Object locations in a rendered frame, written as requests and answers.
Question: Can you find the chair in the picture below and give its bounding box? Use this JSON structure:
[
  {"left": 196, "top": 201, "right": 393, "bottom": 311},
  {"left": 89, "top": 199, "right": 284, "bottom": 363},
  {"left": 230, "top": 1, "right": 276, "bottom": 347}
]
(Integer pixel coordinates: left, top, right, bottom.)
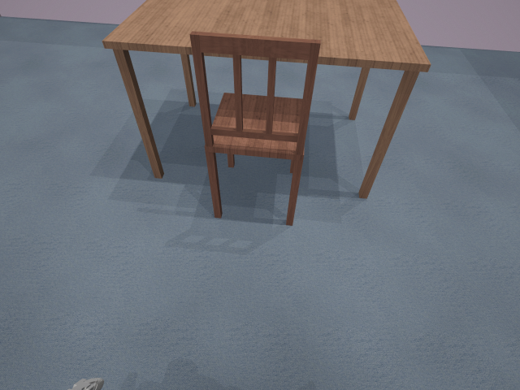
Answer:
[{"left": 190, "top": 31, "right": 321, "bottom": 226}]

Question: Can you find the table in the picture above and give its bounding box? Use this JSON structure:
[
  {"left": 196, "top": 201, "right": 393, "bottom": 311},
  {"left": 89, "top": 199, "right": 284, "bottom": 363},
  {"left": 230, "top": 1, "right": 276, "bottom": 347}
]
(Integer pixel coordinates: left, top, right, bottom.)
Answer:
[{"left": 102, "top": 0, "right": 431, "bottom": 199}]

